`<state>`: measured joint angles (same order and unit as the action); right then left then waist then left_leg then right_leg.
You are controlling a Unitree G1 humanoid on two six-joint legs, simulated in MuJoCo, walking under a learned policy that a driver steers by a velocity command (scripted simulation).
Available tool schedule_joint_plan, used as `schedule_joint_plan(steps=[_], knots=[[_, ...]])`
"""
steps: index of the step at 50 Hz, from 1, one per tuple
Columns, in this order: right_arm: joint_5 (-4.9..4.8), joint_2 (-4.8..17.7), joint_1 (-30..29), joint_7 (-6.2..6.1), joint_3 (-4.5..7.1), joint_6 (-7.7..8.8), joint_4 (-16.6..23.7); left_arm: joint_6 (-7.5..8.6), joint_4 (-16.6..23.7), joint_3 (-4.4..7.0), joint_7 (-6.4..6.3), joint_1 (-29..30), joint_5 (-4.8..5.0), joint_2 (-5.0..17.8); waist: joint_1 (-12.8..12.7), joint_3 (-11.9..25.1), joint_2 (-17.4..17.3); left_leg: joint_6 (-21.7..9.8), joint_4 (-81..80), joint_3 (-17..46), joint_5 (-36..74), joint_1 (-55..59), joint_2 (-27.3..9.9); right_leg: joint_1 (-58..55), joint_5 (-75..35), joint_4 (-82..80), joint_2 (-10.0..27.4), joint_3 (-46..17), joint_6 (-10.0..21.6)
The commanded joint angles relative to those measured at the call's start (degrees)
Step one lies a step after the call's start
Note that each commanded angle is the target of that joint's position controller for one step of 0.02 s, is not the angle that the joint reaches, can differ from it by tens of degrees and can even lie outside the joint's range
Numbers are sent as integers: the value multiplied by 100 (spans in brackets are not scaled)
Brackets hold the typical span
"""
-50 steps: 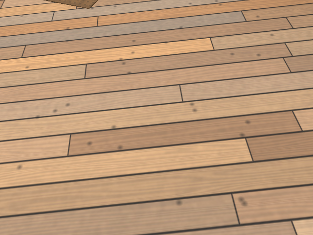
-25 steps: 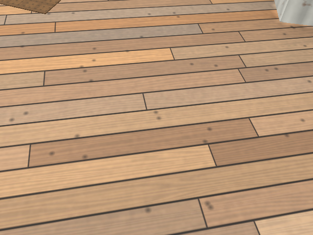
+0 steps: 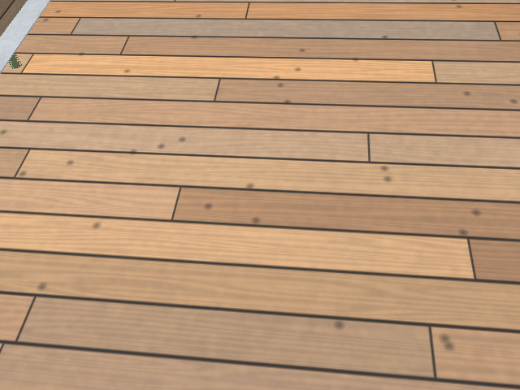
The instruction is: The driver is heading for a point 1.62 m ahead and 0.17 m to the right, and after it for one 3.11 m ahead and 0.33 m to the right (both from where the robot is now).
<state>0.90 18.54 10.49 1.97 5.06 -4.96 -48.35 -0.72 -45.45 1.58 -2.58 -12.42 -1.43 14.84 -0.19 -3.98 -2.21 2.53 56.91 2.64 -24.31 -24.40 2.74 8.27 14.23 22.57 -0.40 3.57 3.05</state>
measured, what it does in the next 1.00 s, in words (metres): walks ahead, turning right: left foot, then right foot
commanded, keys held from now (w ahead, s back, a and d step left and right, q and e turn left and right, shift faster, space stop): q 0.10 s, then no key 0.08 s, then e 0.24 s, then w+e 0.58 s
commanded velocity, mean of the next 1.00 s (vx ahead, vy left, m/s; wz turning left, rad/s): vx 0.18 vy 0.00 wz -0.17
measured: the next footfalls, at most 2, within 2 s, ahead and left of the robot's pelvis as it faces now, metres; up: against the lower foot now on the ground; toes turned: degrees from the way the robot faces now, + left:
left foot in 0.20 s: +0.02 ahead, +0.12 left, +0.00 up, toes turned +7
right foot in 0.84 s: +0.11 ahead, -0.12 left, +0.00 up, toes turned -15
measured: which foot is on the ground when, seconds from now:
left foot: up 0.00-0.18, down 0.20-0.86, up 0.88-1.00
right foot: down 0.00-0.20, up 0.22-0.82, down 0.84-1.00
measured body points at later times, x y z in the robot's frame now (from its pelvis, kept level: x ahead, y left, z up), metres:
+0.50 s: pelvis -0.01 +0.05 +0.00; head +0.01 +0.07 +0.45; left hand +0.01 +0.32 -0.15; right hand +0.14 -0.19 -0.11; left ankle -0.02 +0.12 -0.75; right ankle -0.04 -0.09 -0.68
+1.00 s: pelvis +0.11 -0.06 +0.00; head +0.13 -0.09 +0.45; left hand +0.26 +0.19 -0.11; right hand +0.13 -0.34 -0.14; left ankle +0.12 +0.10 -0.67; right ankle +0.07 -0.11 -0.75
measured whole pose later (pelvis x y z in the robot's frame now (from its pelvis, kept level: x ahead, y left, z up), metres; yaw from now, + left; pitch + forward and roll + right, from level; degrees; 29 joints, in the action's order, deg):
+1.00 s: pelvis +0.11 -0.06 +0.00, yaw -16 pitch +0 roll +1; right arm 2.8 17.2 13.2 2.3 2.8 2.4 -47.5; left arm 1.1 -47.1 3.0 1.6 -15.8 -0.6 15.2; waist 0.6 -2.0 -3.0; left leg -0.3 60.8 -1.9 -16.5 -26.5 -5.1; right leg 9.6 14.4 23.5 -4.2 0.7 5.4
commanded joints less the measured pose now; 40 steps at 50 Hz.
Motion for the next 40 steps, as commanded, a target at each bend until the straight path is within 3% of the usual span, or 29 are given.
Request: schedule_joint_plan(steps=[1,7,9,10,11,12,13,14,15,17,20,21,24,26,29,33,37,40], knots=[[-29,345,-367,59,19,33,509,47,187,274,15,-296,-11,1030,-234,353,1037,27,-459,-211,-132,-538,-125,-997,-3033,-280,1573,-900,941],[-104,259,-345,50,-46,57,686,31,139,348,151,-141,-21,1174,-183,469,1248,-280,-1786,-633,-144,603,-74,-470,-3201,127,1646,-567,813],[-44,195,2,-13,-70,136,585,-4,103,351,172,24,56,1172,109,535,1043,-434,-3149,-679,874,1371,9,-118,-2705,636,1494,-367,525],[57,368,148,-79,-53,225,542,-14,40,305,182,-141,62,1024,187,653,514,-532,-4011,-89,1635,2141,-301,457,-1986,1167,1284,-187,205],[146,801,293,-150,-34,334,608,-43,205,121,229,-380,-13,374,32,989,-1063,-816,-4247,1869,3357,3138,-2086,1596,1059,2418,718,262,-201],[-24,825,309,-209,-55,382,529,-171,197,89,148,-78,59,382,257,946,-1082,-1651,-3978,1892,4453,2115,-2560,1356,2089,2716,270,-210,-260],[-19,362,113,-224,-203,415,479,-245,69,118,148,-74,100,562,130,689,-464,-1710,-4057,1435,4132,1952,-2254,1190,1923,2821,381,-549,-277],[16,33,-266,-265,-341,438,457,-257,-74,112,191,-104,142,512,-17,354,-395,-1507,-4160,980,3725,1696,-1935,1100,1603,2669,372,-710,-288],[71,13,-522,-315,-379,428,454,-239,-227,137,220,-233,152,583,-129,226,-437,-1264,-4195,639,3585,1701,-1635,1038,1320,2499,294,-769,-312],[17,311,-423,-414,-323,424,357,-231,-435,220,250,-459,49,772,-106,283,-597,-1177,-3969,221,4408,1995,-1465,1102,1089,2765,70,-693,-375],[-50,450,-236,-422,-251,379,315,-254,-495,266,257,-461,93,734,-16,369,-347,-1332,-3908,102,4307,2164,-1679,1390,1132,3346,11,-614,-483],[-37,424,-240,-428,-241,365,318,-276,-477,274,261,-390,93,701,14,297,-359,-1387,-3971,92,3920,2121,-1714,1505,1135,3430,36,-572,-515],[44,427,104,-417,-177,382,219,-299,-301,308,365,-16,-14,717,252,77,-566,-1463,-4765,530,312,2262,-1838,2146,949,3328,190,-426,-494],[53,443,223,-413,-136,464,166,-270,-171,330,461,208,-45,688,283,-80,-463,-1501,-5060,727,-427,2455,-1991,2509,849,3185,261,-432,-461],[80,437,346,-389,-87,635,104,-202,-91,319,541,271,-49,523,232,-53,-230,-1517,-5157,561,-401,2636,-2110,2652,697,2901,351,-408,-348],[96,525,452,-309,-21,784,68,-157,124,294,670,519,-32,439,226,-55,-277,-1450,-5193,140,-440,2398,-2183,2419,553,2350,444,-259,-164],[117,710,499,-235,55,848,73,-119,341,272,765,779,2,456,215,-127,-331,-1310,-5086,-344,-405,1954,-2185,1823,583,1745,426,2,37],[94,835,471,-189,101,806,75,-55,365,269,752,616,-37,490,73,-126,-260,-1160,-4595,-798,-133,1597,-2131,1076,511,1190,234,328,228]])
